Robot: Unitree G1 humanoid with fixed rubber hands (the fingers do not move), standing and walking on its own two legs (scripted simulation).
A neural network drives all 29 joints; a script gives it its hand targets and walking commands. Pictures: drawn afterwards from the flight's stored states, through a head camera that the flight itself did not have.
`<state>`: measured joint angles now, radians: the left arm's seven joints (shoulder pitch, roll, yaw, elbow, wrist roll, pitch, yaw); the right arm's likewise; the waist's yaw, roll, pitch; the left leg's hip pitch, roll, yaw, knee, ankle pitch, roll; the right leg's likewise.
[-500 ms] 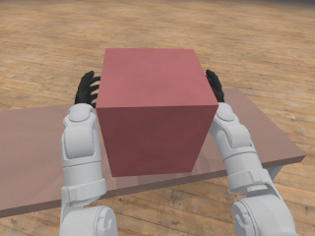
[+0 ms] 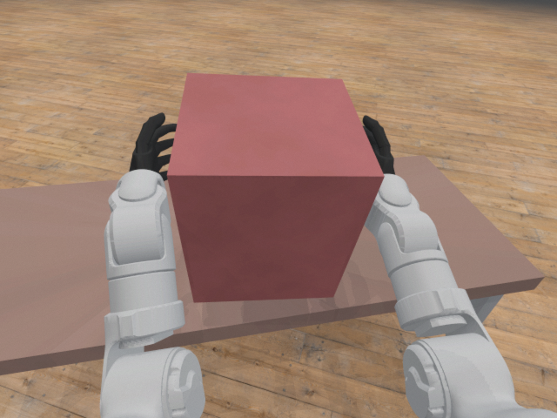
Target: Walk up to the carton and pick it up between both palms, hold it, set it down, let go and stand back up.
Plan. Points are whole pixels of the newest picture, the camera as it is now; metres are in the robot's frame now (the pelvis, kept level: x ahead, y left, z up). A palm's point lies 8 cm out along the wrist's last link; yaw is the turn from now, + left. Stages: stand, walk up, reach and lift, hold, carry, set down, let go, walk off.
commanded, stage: hold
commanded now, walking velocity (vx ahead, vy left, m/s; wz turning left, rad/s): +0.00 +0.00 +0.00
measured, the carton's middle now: (266, 193) +0.37 +0.01 +0.18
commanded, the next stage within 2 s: none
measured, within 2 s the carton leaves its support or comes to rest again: neither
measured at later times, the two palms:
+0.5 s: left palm (149, 182) +0.35 +0.16 +0.22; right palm (377, 180) +0.36 -0.14 +0.21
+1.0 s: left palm (149, 177) +0.36 +0.16 +0.23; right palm (377, 179) +0.36 -0.14 +0.21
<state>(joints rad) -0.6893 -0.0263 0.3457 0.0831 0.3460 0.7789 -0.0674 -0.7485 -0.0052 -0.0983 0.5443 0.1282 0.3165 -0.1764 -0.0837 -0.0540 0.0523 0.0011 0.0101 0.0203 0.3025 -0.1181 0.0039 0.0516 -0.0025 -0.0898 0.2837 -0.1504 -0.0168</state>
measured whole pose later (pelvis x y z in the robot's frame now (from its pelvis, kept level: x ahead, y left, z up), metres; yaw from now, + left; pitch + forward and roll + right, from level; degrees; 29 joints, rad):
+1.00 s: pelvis +0.00 +0.00 +0.00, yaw +0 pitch -12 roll +0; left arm -0.66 -0.04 0.34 0.03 0.36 0.80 -0.07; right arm -0.72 -0.01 -0.07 0.52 0.15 0.31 -0.18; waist -0.09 -0.06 0.07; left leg 0.02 0.01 0.03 0.31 -0.13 0.01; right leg 0.08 0.00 -0.08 0.28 -0.15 -0.02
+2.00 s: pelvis +0.00 +0.00 +0.00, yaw +0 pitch -13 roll -1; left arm -0.64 -0.05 0.33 0.01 0.37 0.80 -0.07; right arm -0.71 -0.02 -0.05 0.51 0.16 0.32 -0.18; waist -0.09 -0.06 0.08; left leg 0.04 0.01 0.03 0.31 -0.13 0.00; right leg 0.09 0.00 -0.08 0.28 -0.15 -0.02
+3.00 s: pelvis +0.00 +0.00 +0.00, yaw +0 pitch -12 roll +0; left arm -0.65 -0.05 0.33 0.03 0.36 0.79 -0.07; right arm -0.72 -0.02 -0.07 0.52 0.16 0.32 -0.18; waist -0.09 -0.06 0.06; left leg 0.02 0.01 0.03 0.31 -0.13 0.01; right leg 0.08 0.00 -0.08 0.28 -0.15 -0.02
